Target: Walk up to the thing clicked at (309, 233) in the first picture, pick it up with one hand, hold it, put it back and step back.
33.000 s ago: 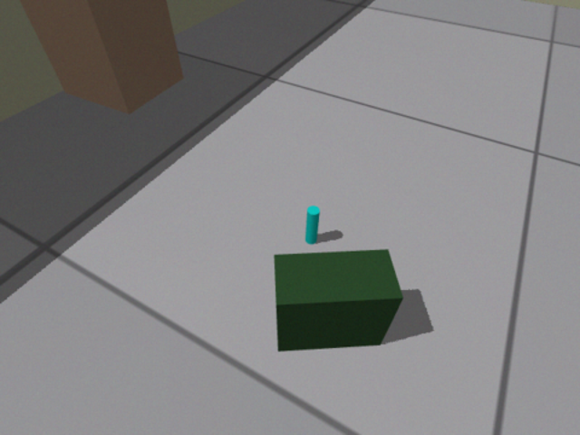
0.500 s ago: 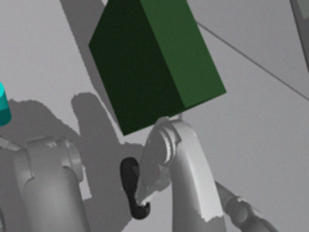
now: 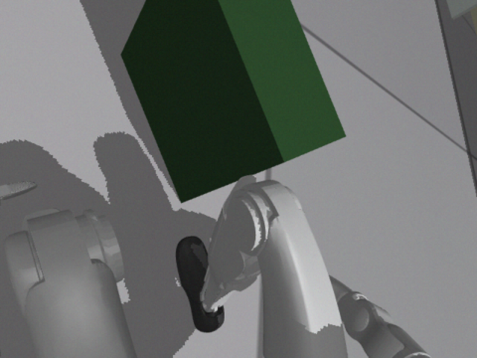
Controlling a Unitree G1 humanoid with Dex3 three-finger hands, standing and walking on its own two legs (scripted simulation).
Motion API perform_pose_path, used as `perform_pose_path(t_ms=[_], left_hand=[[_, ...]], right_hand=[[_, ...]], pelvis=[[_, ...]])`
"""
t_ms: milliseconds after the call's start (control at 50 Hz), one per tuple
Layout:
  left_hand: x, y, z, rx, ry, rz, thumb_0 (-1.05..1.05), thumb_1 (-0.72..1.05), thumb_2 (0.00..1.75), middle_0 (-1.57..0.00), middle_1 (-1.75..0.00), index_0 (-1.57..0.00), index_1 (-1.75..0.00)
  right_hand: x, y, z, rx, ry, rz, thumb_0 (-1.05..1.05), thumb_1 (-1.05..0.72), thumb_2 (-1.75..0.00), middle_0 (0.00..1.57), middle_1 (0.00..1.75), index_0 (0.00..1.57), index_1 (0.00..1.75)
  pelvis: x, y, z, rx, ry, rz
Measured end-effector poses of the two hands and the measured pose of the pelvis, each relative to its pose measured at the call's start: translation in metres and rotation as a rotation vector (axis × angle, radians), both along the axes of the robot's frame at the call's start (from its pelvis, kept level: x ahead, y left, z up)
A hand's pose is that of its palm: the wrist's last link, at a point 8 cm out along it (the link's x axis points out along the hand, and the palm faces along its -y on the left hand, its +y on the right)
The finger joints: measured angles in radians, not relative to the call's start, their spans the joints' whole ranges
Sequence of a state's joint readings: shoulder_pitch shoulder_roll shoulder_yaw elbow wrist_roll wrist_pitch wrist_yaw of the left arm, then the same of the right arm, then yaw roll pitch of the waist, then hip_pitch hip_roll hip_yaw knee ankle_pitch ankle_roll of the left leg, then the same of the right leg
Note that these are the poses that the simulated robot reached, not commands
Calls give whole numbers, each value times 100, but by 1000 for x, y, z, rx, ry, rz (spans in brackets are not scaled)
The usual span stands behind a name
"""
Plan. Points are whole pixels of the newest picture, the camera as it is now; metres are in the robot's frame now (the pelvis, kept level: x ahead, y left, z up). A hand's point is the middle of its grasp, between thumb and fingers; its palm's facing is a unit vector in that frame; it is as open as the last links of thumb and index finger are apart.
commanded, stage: close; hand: left
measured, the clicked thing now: out of the picture +0.43 +0.27 -0.19
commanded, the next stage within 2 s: settle in 0.40 s
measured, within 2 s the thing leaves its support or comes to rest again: leaves its support in 0.78 s
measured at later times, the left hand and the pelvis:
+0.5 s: hand out of the picture +0.42 +0.26 -0.18, palm faces +0.25 -0.97 -0.01, open 6.9 cm; pelvis +0.00 +0.00 +0.00, yaw -1 degrees
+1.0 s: hand out of the picture +0.43 +0.27 -0.14, palm faces +0.24 -0.97 -0.01, open 6.8 cm; pelvis +0.00 +0.00 +0.01, yaw +0 degrees
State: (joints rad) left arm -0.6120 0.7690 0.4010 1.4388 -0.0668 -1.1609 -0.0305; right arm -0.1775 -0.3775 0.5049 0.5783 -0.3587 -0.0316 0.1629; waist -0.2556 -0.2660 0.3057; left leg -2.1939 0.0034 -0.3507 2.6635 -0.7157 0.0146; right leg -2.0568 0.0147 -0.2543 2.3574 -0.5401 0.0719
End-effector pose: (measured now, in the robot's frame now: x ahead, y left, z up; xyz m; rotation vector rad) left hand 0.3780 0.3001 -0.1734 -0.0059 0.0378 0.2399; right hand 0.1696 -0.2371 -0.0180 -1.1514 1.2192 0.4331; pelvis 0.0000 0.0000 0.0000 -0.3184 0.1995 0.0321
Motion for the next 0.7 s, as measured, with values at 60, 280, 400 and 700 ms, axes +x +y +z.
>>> perform_pose_path(t_ms=[60, 280, 400, 700], left_hand=[[3, 1, 0, 3, -1, 2, -1, -7, 37, -35, -33, -33, -34], [7, 1, -1, 1, 6, 9, 0, 27, 63, -62, -60, -61, -61], [9, 2, -1, 3, 4, 12, 0, 25, 72, -72, -76, -74, -76], [17, 2, -1, 0, 2, 13, 0, 6, 101, -85, -110, -87, -110]], right_hand=[[0, 1, 1, -3, -2, -2, 0, -89, -90, 21, 30, 21, 30], [-9, 0, 3, -14, 11, -16, 0, -88, -90, 21, 30, 21, 29], [-14, 0, 4, -22, 22, -23, 0, -88, -90, 21, 30, 21, 29], [-18, -2, 6, -31, 36, -34, 0, -90, -90, 21, 30, 21, 30]], pelvis=[[0, 0, 0, -3, -1, -3], [-1, 2, 1, -9, -5, -8], [-2, 2, 1, -11, -5, -10], [-1, 2, 3, -14, -2, -13]])
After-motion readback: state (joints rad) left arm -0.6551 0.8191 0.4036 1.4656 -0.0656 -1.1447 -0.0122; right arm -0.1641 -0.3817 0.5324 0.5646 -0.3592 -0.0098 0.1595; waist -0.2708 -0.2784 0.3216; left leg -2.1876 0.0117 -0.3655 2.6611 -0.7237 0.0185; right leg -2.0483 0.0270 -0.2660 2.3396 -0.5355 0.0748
